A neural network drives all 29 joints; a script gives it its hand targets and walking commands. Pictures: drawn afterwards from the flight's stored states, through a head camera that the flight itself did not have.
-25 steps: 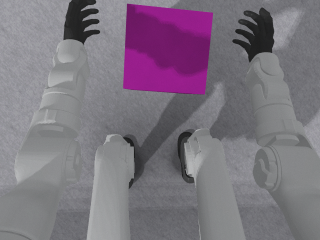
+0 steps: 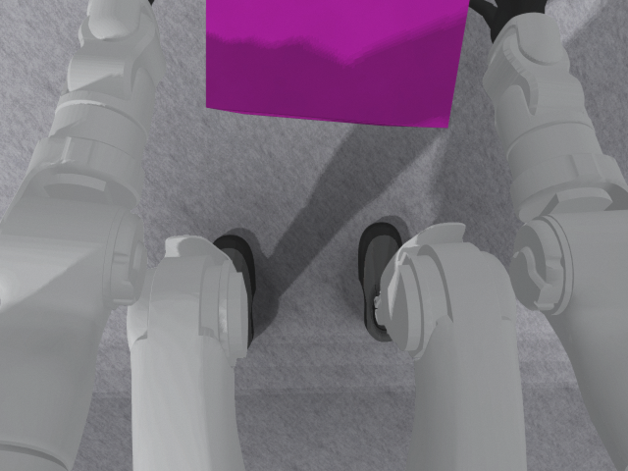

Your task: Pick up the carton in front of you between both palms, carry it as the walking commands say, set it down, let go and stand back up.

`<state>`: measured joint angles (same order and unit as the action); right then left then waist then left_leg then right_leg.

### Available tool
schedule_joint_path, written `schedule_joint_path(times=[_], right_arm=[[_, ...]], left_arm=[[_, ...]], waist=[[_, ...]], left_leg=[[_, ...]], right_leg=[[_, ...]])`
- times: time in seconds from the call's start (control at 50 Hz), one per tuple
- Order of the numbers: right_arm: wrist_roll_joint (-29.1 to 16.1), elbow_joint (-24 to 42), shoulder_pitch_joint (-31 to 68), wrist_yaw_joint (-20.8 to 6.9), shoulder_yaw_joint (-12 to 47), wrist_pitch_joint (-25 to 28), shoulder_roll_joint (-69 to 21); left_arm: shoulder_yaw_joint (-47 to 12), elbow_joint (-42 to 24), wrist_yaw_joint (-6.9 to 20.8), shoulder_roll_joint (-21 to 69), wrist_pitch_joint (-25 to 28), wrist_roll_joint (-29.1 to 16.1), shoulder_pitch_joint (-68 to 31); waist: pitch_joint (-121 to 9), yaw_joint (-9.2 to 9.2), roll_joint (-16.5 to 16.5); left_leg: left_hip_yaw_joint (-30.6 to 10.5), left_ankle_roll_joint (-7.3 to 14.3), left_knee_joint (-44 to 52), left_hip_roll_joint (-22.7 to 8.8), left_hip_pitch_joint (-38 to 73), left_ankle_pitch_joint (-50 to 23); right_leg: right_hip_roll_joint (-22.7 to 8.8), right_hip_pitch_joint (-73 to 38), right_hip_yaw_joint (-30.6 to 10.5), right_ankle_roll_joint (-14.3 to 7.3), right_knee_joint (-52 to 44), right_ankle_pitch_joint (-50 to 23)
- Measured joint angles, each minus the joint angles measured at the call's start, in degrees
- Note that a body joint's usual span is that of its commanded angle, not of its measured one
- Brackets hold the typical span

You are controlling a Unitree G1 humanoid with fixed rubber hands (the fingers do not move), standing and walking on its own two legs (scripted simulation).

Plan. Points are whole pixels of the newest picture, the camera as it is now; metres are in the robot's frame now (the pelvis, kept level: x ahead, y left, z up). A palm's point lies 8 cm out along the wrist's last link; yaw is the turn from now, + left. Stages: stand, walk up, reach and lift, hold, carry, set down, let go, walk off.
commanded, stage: reach and lift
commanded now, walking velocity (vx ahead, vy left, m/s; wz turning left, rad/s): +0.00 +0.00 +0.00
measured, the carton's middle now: (327, 25) +0.52 -0.03 -0.25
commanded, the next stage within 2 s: none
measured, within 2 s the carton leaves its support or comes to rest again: leaves its support in 0.74 s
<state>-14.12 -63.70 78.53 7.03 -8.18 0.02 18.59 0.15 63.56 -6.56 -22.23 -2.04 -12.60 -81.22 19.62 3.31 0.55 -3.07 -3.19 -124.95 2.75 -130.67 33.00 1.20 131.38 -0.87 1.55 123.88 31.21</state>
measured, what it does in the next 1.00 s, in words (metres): stands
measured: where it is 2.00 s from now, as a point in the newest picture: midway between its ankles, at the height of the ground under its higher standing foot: (308, 307)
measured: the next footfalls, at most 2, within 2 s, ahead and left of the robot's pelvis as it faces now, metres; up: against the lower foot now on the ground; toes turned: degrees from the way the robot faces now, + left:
none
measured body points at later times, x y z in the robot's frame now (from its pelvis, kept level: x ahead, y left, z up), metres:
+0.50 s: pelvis -0.01 +0.00 +0.00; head +0.37 +0.00 +0.25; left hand +0.56 +0.12 -0.19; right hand +0.53 -0.18 -0.19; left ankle +0.11 +0.13 -0.34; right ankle +0.12 -0.12 -0.34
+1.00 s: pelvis +0.00 +0.00 +0.03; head +0.29 +0.00 +0.37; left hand +0.53 +0.12 -0.07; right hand +0.51 -0.18 -0.06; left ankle +0.11 +0.13 -0.34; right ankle +0.12 -0.13 -0.34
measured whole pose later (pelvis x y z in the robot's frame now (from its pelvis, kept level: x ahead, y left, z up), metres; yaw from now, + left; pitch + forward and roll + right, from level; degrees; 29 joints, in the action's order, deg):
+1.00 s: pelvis +0.00 +0.00 +0.03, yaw +1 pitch +40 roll +0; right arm -1.6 -45.3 63.9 7.8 -19.3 -15.3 7.2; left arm 13.8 48.7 -8.6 -7.5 -15.6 -0.5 -67.1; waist 0.6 3.0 -0.7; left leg -4.2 -4.7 -119.8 6.7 -127.3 32.2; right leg 4.7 128.0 -3.8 4.3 119.1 30.8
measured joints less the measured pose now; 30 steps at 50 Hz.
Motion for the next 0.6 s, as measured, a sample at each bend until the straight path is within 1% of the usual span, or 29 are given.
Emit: schedule_joint_path(times=[0.12,0.2,0.3,0.4,0.42,0.46,0.54,0.6], right_arm=[[-0.25,-0.24,-0.67,0.07,0.86,0.45,0.68],[-0.14,-0.95,-1.60,-0.36,1.38,0.29,0.04],[-0.23,-0.64,-1.55,-0.34,2.12,0.24,-0.58],[-1.01,-0.27,0.76,-0.04,3.65,0.43,-1.59],[-1.06,-0.61,1.49,0.63,3.61,0.54,-1.96],[-0.65,-1.86,2.79,1.63,2.89,0.64,-2.27],[0.77,-3.67,3.94,2.20,1.18,0.76,-2.80],[2.78,-3.96,4.62,2.10,-1.06,-1.00,-3.07]], left_arm=[[-0.63,0.05,-0.47,1.20,0.40,-0.93,0.23],[0.64,1.85,-0.32,2.25,0.60,0.11,0.72],[1.34,2.15,-0.43,2.99,0.88,0.73,0.40],[-1.02,1.82,-0.81,3.55,0.91,-0.43,-1.38],[-1.71,1.83,-0.81,3.97,0.93,-0.69,-1.95],[-1.69,2.74,-2.29,4.49,0.90,-0.65,-3.08],[-0.38,5.11,-3.18,5.13,0.36,0.80,-4.71],[2.18,6.62,-2.92,5.72,-0.77,3.20,-5.75]], waist=[[-1.87,-0.04,-0.71],[-3.12,0.14,-1.01],[-2.73,0.18,-0.79],[-1.23,0.02,-0.47],[-0.82,-0.02,-0.46],[-0.17,0.02,-0.61],[-0.07,0.15,-1.07],[-0.09,0.28,-1.50]], left_leg=[[0.17,0.04,-0.66,0.03,-0.48,0.50],[0.21,0.24,-0.34,-0.13,-0.79,0.32],[0.37,0.41,0.36,-0.15,-0.85,-0.48],[0.41,0.47,0.95,0.03,-0.66,-1.33],[0.42,0.50,1.05,0.05,-0.51,-1.44],[0.47,0.60,1.21,0.12,-0.23,-1.57],[0.52,0.75,1.21,0.47,-0.08,-1.60],[0.59,0.75,0.51,0.86,0.00,-1.36]], right_leg=[[-0.08,0.52,-0.15,0.04,0.76,0.59],[0.05,0.81,-0.16,0.19,0.29,0.26],[-0.03,0.85,-0.27,0.25,-0.41,-0.51],[-0.20,0.50,-0.31,0.30,-1.02,-1.21],[-0.19,0.31,-0.33,0.34,-1.14,-1.31],[-0.18,-0.08,-0.41,0.49,-1.37,-1.40],[-0.12,-0.40,-0.63,0.80,-1.42,-1.28],[-0.10,-0.59,-0.86,1.03,-0.65,-0.88]])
